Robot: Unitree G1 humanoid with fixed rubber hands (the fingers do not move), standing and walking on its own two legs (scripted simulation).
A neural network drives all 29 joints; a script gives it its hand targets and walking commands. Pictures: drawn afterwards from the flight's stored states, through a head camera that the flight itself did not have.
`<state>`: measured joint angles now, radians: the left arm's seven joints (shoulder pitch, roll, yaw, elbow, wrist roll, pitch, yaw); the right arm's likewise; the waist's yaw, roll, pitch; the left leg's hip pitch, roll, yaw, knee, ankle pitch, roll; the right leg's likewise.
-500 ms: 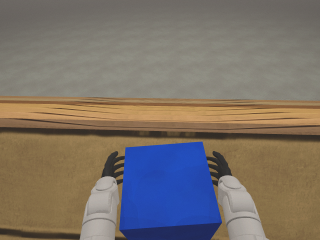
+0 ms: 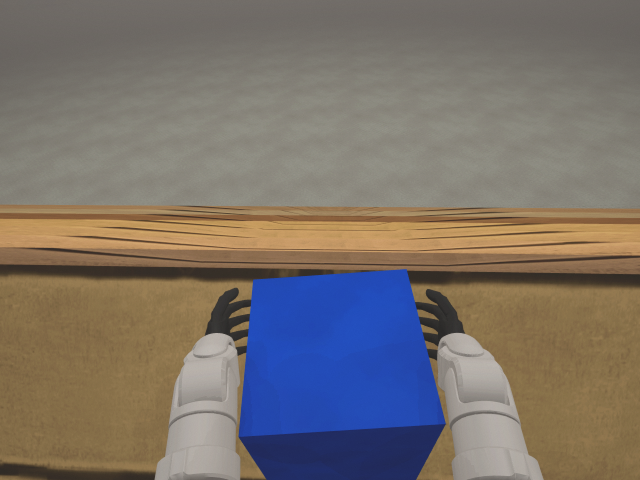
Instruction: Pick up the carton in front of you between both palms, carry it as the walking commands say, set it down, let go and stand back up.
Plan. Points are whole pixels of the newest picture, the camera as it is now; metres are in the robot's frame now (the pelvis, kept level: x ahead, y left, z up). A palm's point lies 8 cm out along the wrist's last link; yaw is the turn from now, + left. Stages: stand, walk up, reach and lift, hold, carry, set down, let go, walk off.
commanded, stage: reach and lift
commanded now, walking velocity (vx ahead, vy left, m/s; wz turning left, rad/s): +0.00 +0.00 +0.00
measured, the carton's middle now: (337, 384) +0.29 +0.00 -0.05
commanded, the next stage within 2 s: hold in 0.56 s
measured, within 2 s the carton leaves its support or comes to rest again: neither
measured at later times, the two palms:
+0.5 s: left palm (218, 341) +0.31 +0.15 +0.04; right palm (450, 340) +0.30 -0.15 +0.04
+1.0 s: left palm (212, 347) +0.29 +0.15 +0.06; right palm (454, 345) +0.29 -0.15 +0.05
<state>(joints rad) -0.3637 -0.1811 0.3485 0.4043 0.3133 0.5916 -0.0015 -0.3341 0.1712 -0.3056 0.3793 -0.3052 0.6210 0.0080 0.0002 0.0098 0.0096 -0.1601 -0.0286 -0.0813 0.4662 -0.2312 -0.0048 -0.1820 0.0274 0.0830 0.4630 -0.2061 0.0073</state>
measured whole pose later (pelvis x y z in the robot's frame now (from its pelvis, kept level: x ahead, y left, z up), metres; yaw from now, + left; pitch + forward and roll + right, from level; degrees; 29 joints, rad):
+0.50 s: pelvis +0.02 +0.00 +0.01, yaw +0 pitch -6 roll +0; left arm -0.28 -0.16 0.25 0.31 0.29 0.66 0.00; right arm -0.26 0.15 -0.21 0.28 -0.28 0.69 -0.01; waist 0.00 0.00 0.02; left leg -0.07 -0.02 -0.09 0.37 -0.21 0.00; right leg -0.08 0.02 0.08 0.37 -0.18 0.01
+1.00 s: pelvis +0.00 +0.00 +0.01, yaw +0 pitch -9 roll +0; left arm -0.31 -0.16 0.26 0.28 0.29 0.74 0.00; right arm -0.29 0.16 -0.23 0.26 -0.29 0.77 0.01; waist 0.00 0.01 0.04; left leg -0.04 -0.03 -0.09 0.38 -0.19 0.00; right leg -0.06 0.02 0.08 0.37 -0.17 0.01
